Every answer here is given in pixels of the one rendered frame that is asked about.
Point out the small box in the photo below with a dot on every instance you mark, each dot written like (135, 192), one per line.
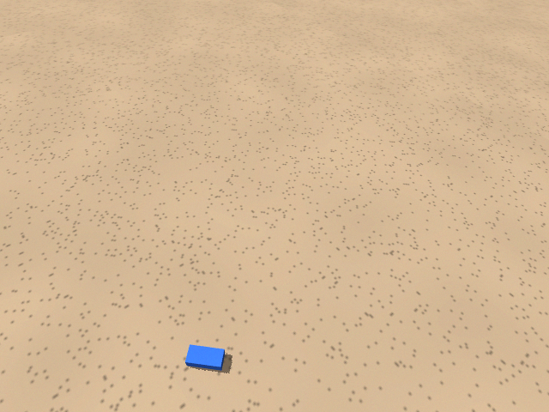
(205, 357)

